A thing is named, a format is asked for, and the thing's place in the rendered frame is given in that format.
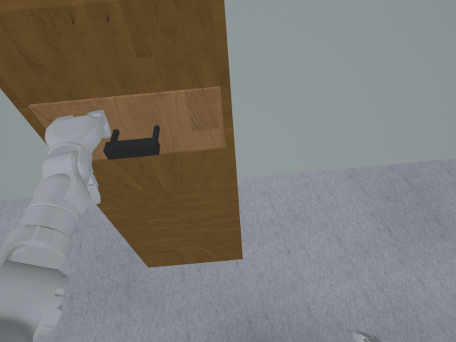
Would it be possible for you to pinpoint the robot left upper arm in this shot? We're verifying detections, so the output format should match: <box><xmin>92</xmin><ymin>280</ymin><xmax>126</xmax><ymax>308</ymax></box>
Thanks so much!
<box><xmin>0</xmin><ymin>260</ymin><xmax>68</xmax><ymax>342</ymax></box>

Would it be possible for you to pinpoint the left robot hand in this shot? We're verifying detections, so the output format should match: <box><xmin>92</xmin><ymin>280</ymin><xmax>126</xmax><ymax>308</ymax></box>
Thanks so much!
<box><xmin>45</xmin><ymin>110</ymin><xmax>111</xmax><ymax>204</ymax></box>

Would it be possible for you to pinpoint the cabinet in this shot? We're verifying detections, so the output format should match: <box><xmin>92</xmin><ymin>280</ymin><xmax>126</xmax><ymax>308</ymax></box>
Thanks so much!
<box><xmin>0</xmin><ymin>0</ymin><xmax>243</xmax><ymax>268</ymax></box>

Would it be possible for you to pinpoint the robot left forearm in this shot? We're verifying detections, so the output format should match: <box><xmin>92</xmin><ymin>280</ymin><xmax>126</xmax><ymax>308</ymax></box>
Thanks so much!
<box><xmin>0</xmin><ymin>141</ymin><xmax>93</xmax><ymax>269</ymax></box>

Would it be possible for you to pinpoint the handle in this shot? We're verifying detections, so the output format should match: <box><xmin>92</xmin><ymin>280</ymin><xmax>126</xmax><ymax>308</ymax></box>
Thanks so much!
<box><xmin>103</xmin><ymin>125</ymin><xmax>160</xmax><ymax>160</ymax></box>

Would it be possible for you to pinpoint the drawer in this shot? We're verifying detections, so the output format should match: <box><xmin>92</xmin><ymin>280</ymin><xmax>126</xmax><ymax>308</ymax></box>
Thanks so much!
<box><xmin>29</xmin><ymin>86</ymin><xmax>225</xmax><ymax>160</ymax></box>

